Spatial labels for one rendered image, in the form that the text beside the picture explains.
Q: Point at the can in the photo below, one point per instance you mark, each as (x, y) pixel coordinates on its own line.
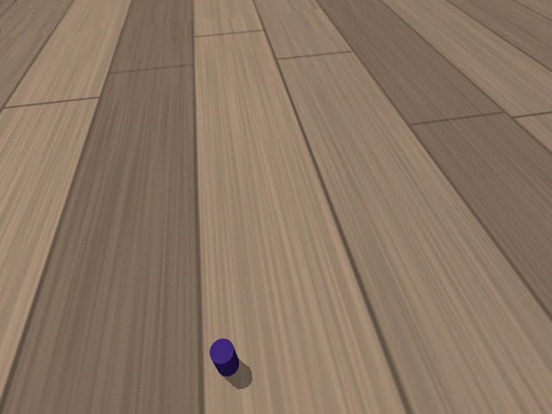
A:
(223, 355)

